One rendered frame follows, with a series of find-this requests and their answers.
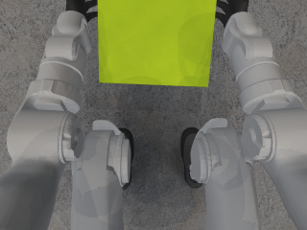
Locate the carton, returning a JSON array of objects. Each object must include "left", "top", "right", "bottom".
[{"left": 97, "top": 0, "right": 217, "bottom": 87}]

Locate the left robot forearm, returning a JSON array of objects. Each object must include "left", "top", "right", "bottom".
[{"left": 7, "top": 11, "right": 92, "bottom": 156}]

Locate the left robot upper arm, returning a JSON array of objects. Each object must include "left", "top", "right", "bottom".
[{"left": 0, "top": 109, "right": 84, "bottom": 230}]

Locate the right robot forearm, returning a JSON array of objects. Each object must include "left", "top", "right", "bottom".
[{"left": 222, "top": 11, "right": 307, "bottom": 115}]

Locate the right robot upper arm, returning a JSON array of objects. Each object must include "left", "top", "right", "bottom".
[{"left": 240, "top": 107, "right": 307, "bottom": 230}]

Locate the right robot hand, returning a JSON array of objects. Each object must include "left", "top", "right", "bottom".
[{"left": 215, "top": 0, "right": 249, "bottom": 28}]

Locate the right robot shin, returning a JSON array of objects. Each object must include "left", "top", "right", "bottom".
[{"left": 189, "top": 118, "right": 254, "bottom": 183}]

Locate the left robot hand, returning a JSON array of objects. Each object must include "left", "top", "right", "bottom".
[{"left": 65, "top": 0, "right": 98, "bottom": 23}]

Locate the right robot thigh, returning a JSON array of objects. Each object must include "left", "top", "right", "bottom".
[{"left": 192, "top": 126, "right": 261, "bottom": 230}]

